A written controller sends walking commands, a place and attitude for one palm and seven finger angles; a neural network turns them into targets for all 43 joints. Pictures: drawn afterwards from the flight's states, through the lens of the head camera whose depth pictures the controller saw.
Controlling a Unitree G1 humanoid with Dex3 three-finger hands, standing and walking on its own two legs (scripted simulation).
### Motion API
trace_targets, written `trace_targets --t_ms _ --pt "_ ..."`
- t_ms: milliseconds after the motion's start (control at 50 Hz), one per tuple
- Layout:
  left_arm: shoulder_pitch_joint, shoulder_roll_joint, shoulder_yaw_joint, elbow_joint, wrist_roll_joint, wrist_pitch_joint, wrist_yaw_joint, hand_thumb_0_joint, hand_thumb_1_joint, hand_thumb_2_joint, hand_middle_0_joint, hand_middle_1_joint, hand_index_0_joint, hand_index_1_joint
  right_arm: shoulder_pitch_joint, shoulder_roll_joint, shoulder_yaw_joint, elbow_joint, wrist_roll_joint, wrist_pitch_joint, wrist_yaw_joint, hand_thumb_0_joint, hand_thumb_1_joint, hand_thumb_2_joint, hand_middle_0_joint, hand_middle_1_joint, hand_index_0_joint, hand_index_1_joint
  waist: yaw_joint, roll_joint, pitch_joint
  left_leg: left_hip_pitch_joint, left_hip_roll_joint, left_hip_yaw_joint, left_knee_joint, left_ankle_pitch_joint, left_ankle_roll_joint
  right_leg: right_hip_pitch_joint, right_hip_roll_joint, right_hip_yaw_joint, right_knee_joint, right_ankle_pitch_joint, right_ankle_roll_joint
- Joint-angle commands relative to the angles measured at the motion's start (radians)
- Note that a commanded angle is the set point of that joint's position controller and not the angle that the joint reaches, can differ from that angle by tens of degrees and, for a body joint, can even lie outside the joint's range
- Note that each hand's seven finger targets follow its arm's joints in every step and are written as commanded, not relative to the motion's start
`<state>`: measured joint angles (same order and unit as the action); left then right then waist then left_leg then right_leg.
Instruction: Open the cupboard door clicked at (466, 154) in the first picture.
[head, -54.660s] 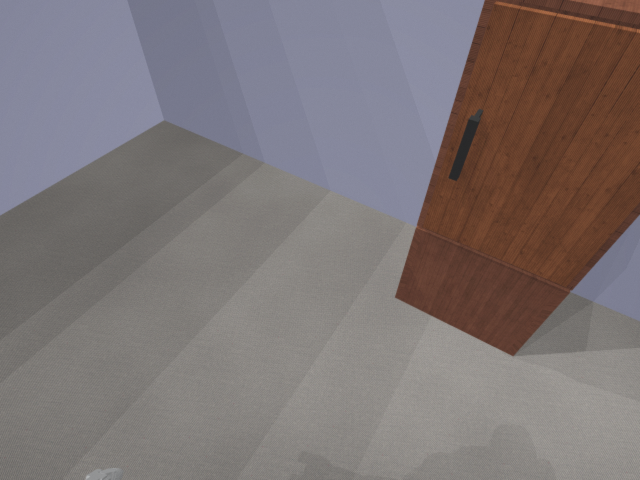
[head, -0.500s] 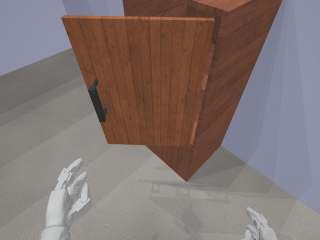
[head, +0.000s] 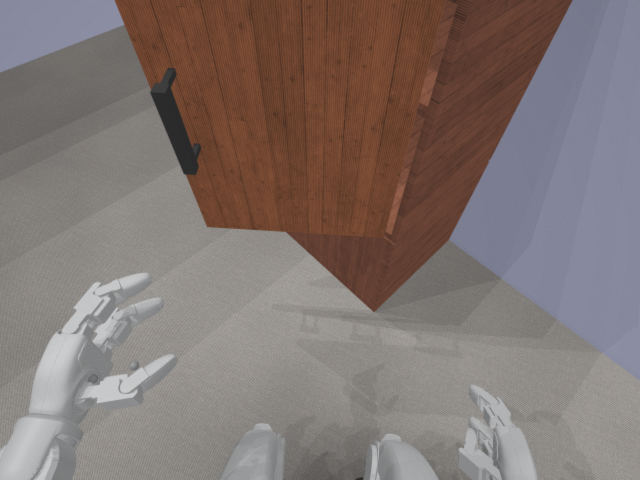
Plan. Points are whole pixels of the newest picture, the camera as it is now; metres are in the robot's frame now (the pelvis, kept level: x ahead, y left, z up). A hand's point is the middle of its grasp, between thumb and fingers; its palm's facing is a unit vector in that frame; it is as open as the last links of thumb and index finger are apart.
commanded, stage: raise the hand with hooked fingers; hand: left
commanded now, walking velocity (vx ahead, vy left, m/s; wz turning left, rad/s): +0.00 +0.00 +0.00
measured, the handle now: (181, 124) +0.59 +0.26 +0.06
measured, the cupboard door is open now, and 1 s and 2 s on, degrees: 42 42 42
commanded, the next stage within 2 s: move the hooked fingers beside the handle in 1.38 s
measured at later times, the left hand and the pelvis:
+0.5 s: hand (84, 332) +0.26 +0.28 +0.06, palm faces +0.01 -1.00 -0.05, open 13.3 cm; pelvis +0.01 +0.03 +0.02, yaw +0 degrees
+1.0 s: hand (59, 281) +0.31 +0.32 +0.08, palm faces +0.00 -1.00 -0.04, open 14.0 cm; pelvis +0.02 +0.04 +0.03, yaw -1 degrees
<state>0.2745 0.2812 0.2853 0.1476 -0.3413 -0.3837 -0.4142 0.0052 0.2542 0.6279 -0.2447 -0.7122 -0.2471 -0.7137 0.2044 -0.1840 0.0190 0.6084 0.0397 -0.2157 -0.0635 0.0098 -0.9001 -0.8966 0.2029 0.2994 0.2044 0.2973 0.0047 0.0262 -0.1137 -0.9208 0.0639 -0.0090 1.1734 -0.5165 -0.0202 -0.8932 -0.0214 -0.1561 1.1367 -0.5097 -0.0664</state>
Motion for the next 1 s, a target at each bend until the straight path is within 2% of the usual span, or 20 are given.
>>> trace_targets --t_ms 0,20,80,120,140,220,280,320,400,460,540,600,640,720,780,800,840,920,960,980 --pt "0.023 0.151 0.13 -0.171 -0.036 -0.065 0.024 0.0 0.037 0.53 -0.262 -0.855 -0.262 -0.855 -0.045 -0.163 -0.087 -0.168 0.0 -0.07 -0.007 0.0 -0.9 -0.9 0.2 0.3 0.2 0.3 0.015 -0.037 -0.269 0.092 -0.059 -0.01 -0.171 0.254 0.046 0.291 -0.006 0.199 -0.256 0.174 0.074" --pt "0.002 0.158 0.129 -0.14 -0.037 -0.073 0.024 0.0 0.013 0.52 -0.263 -0.87 -0.263 -0.87 -0.046 -0.169 -0.084 -0.166 -0.003 -0.07 -0.009 0.0 -0.9 -0.9 0.2 0.3 0.2 0.3 0.009 -0.069 -0.228 0.078 -0.057 -0.015 -0.17 0.244 0.047 0.272 0.0 0.194 -0.255 0.145 0.067" --pt "-0.041 0.147 0.108 -0.113 -0.027 -0.111 0.019 0.0 -0.057 0.49 -0.268 -0.915 -0.268 -0.915 -0.019 -0.184 -0.084 -0.163 -0.001 -0.079 -0.008 0.0 -0.9 -0.9 0.2 0.3 0.2 0.3 -0.004 -0.044 -0.202 0.085 -0.061 -0.008 -0.186 0.187 0.048 0.224 -0.001 0.189 -0.273 0.038 0.063" --pt "-0.078 0.166 0.107 -0.117 -0.031 -0.127 0.01 0.0 -0.103 0.47 -0.272 -0.945 -0.272 -0.945 -0.007 -0.197 -0.085 -0.165 -0.001 -0.086 -0.01 0.0 -0.9 -0.9 0.2 0.3 0.2 0.3 -0.007 -0.04 -0.205 0.105 -0.059 -0.01 -0.191 0.18 0.051 0.21 0.006 0.182 -0.268 0.024 0.056" --pt "-0.091 0.175 0.105 -0.125 -0.026 -0.131 0.004 0.0 -0.127 0.46 -0.273 -0.96 -0.273 -0.96 -0.001 -0.202 -0.083 -0.168 0.001 -0.086 -0.011 0.0 -0.9 -0.9 0.2 0.3 0.2 0.3 -0.006 -0.005 -0.214 0.117 -0.061 -0.008 -0.202 0.168 0.051 0.204 0.005 0.179 -0.269 0.012 0.054" --pt "-0.124 0.213 0.131 -0.138 -0.029 -0.129 0.001 0.0 -0.22 0.42 -0.28 -1.02 -0.28 -1.02 0.02 -0.215 -0.081 -0.172 0.0 -0.088 -0.014 0.0 -0.9 -0.9 0.2 0.3 0.2 0.3 -0.001 0.023 -0.228 0.172 -0.058 -0.019 -0.234 0.196 0.051 0.21 0.02 0.14 -0.246 0.081 0.044" --pt "-0.126 0.206 0.123 -0.153 -0.021 -0.118 0.009 0.0 -0.29 0.39 -0.285 -1.065 -0.285 -1.065 0.023 -0.218 -0.079 -0.177 0.0 -0.085 -0.01 0.0 -0.9 -0.9 0.2 0.3 0.2 0.3 -0.002 0.071 -0.23 0.224 -0.058 -0.025 -0.264 0.214 0.046 0.196 0.025 0.107 -0.238 0.123 0.042" --pt "-0.141 0.225 0.145 -0.13 -0.028 -0.101 0.013 0.0 -0.337 0.37 -0.288 -1.095 -0.288 -1.095 0.029 -0.223 -0.076 -0.178 -0.003 -0.078 -0.009 0.0 -0.9 -0.9 0.2 0.3 0.2 0.3 -0.003 0.052 -0.216 0.228 -0.056 -0.031 -0.269 0.223 0.044 0.199 0.033 0.098 -0.236 0.137 0.038" --pt "-0.163 0.227 0.142 -0.112 -0.02 -0.078 0.002 0.0 -0.43 0.33 -0.295 -1.155 -0.295 -1.155 0.035 -0.228 -0.072 -0.187 -0.001 -0.067 -0.005 0.0 -0.9 -0.9 0.2 0.3 0.2 0.3 -0.006 0.079 -0.22 0.256 -0.055 -0.032 -0.28 0.252 0.038 0.203 0.032 0.088 -0.241 0.175 0.04" --pt "-0.218 0.244 0.147 -0.09 -0.024 -0.061 -0.018 0.0 -0.5 0.3 -0.3 -1.2 -0.3 -1.2 0.041 -0.235 -0.066 -0.194 -0.002 -0.061 -0.006 0.0 -0.9 -0.9 0.2 0.3 0.2 0.3 -0.015 0.069 -0.213 0.268 -0.053 -0.038 -0.284 0.25 0.035 0.193 0.038 0.085 -0.244 0.177 0.039" --pt "-0.274 0.274 0.17 -0.067 -0.031 -0.045 -0.045 0.0 -0.5 0.3 -0.3 -1.2 -0.3 -1.2 0.052 -0.241 -0.059 -0.195 -0.003 -0.06 -0.007 0.0 -0.9 -0.9 0.2 0.3 0.2 0.3 -0.013 0.068 -0.246 0.289 -0.051 -0.044 -0.281 0.309 0.031 0.209 0.041 0.079 -0.233 0.226 0.035" --pt "-0.318 0.281 0.171 -0.037 -0.031 -0.031 -0.06 0.0 -0.5 0.3 -0.3 -1.2 -0.3 -1.2 0.052 -0.244 -0.057 -0.194 -0.002 -0.059 -0.009 0.0 -0.9 -0.9 0.2 0.3 0.2 0.3 -0.017 0.068 -0.236 0.298 -0.05 -0.048 -0.29 0.292 0.03 0.195 0.041 0.076 -0.244 0.207 0.037" --pt "-0.352 0.317 0.197 -0.036 -0.034 -0.026 -0.071 0.0 -0.5 0.3 -0.3 -1.2 -0.3 -1.2 0.058 -0.246 -0.054 -0.193 -0.004 -0.058 -0.01 0.0 -0.9 -0.9 0.2 0.3 0.2 0.3 -0.01 0.094 -0.268 0.322 -0.049 -0.051 -0.29 0.344 0.025 0.209 0.042 0.076 -0.235 0.239 0.033" --pt "-0.379 0.339 0.22 0.025 -0.045 -0.011 -0.091 0.0 -0.5 0.3 -0.3 -1.2 -0.3 -1.2 0.062 -0.25 -0.053 -0.191 -0.004 -0.053 -0.013 0.0 -0.9 -0.9 0.2 0.3 0.2 0.3 -0.008 0.06 -0.25 0.301 -0.051 -0.049 -0.29 0.34 0.027 0.221 0.045 0.077 -0.243 0.242 0.031" --pt "-0.414 0.359 0.234 0.042 -0.045 -0.006 -0.104 0.0 -0.5 0.3 -0.3 -1.2 -0.3 -1.2 0.066 -0.252 -0.053 -0.188 -0.003 -0.047 -0.015 0.0 -0.9 -0.9 0.2 0.3 0.2 0.3 -0.007 0.087 -0.278 0.325 -0.05 -0.046 -0.297 0.362 0.025 0.228 0.041 0.079 -0.247 0.254 0.033" --pt "-0.424 0.36 0.235 0.042 -0.047 -0.008 -0.106 0.0 -0.5 0.3 -0.3 -1.2 -0.3 -1.2 0.072 -0.253 -0.056 -0.186 -0.002 -0.047 -0.015 0.0 -0.9 -0.9 0.2 0.3 0.2 0.3 -0.012 0.068 -0.28 0.332 -0.048 -0.046 -0.295 0.369 0.027 0.225 0.041 0.078 -0.251 0.259 0.035" --pt "-0.45 0.393 0.254 0.047 -0.046 -0.007 -0.114 0.0 -0.5 0.3 -0.3 -1.2 -0.3 -1.2 0.081 -0.255 -0.054 -0.181 -0.004 -0.044 -0.014 0.0 -0.9 -0.9 0.2 0.3 0.2 0.3 -0.008 0.107 -0.304 0.352 -0.048 -0.043 -0.293 0.408 0.025 0.235 0.042 0.083 -0.249 0.284 0.032" --pt "-0.402 0.354 0.235 0.1 -0.061 0.003 -0.129 0.0 -0.5 0.3 -0.3 -1.2 -0.3 -1.2 0.088 -0.256 -0.059 -0.187 -0.002 -0.042 -0.009 0.0 -0.9 -0.9 0.2 0.3 0.2 0.3 -0.005 0.065 -0.28 0.342 -0.048 -0.045 -0.297 0.438 0.027 0.244 0.045 0.078 -0.257 0.308 0.032" --pt "-0.399 0.364 0.237 0.095 -0.051 0.004 -0.13 0.0 -0.5 0.3 -0.3 -1.2 -0.3 -1.2 0.094 -0.259 -0.063 -0.188 -0.001 -0.036 -0.004 0.0 -0.9 -0.9 0.2 0.3 0.2 0.3 -0.006 0.087 -0.29 0.357 -0.046 -0.04 -0.299 0.452 0.025 0.235 0.042 0.08 -0.259 0.31 0.037" --pt "-0.405 0.369 0.241 0.086 -0.053 0.003 -0.126 0.0 -0.5 0.3 -0.3 -1.2 -0.3 -1.2 0.092 -0.259 -0.063 -0.191 -0.002 -0.034 -0.001 0.0 -0.9 -0.9 0.2 0.3 0.2 0.3 -0.006 0.072 -0.285 0.347 -0.047 -0.043 -0.303 0.43 0.024 0.238 0.041 0.077 -0.259 0.299 0.037"
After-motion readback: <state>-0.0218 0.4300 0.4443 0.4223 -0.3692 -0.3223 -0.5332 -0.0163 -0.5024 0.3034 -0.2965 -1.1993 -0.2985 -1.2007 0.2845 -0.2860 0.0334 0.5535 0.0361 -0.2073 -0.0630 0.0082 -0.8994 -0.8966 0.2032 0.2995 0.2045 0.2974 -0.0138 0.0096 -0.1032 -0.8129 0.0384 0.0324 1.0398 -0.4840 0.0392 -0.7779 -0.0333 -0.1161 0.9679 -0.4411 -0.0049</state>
